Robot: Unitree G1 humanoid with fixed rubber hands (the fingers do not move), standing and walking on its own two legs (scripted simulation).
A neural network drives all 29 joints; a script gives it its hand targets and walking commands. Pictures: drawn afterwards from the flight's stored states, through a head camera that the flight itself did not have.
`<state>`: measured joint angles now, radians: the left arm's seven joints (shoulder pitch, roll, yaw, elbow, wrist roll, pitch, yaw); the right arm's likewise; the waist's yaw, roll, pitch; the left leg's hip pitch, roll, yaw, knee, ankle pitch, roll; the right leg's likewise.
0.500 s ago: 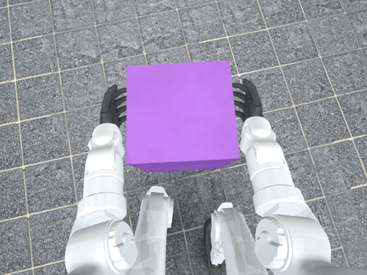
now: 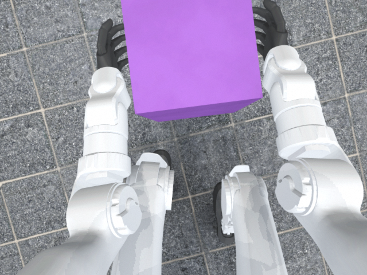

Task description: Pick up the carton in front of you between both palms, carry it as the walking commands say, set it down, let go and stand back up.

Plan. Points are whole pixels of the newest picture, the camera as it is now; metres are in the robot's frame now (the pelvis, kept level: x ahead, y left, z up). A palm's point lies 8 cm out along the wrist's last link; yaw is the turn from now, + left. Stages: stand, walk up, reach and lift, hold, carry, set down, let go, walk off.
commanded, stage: set down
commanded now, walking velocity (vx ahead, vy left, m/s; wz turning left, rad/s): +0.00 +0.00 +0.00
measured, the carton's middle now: (191, 67) +0.51 +0.07 -0.20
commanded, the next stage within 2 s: none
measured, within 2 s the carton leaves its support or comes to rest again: rests again in 1.50 s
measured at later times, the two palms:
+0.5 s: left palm (117, 57) +0.51 +0.23 -0.21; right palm (248, 58) +0.56 -0.06 -0.25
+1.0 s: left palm (113, 65) +0.49 +0.24 -0.23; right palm (245, 63) +0.54 -0.06 -0.25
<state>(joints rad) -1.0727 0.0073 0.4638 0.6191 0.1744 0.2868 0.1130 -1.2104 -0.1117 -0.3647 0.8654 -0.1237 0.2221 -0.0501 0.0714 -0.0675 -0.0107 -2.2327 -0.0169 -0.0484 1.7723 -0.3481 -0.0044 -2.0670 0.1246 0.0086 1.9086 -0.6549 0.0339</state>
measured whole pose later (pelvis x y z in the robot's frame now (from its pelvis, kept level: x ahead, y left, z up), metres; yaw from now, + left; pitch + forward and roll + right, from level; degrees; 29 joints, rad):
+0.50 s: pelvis +0.01 -0.03 -0.07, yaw +3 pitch +47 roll +2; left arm -1.29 0.19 0.45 0.87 0.01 0.22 0.05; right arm -1.36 -0.19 -0.11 0.95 -0.02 0.22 -0.19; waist 0.15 0.01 0.14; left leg -2.39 0.00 -0.05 1.99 -0.41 -0.07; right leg -2.25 0.15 0.00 2.18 -0.74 -0.01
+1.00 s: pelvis -0.01 -0.01 -0.08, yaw +1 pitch +40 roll +1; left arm -1.39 0.26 0.50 1.04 0.08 0.19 0.01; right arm -1.48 -0.20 -0.19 1.08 -0.12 0.20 -0.05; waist 0.13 0.01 0.27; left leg -2.35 0.01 -0.02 2.01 -0.36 -0.03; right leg -2.22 0.17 0.02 2.20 -0.68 0.03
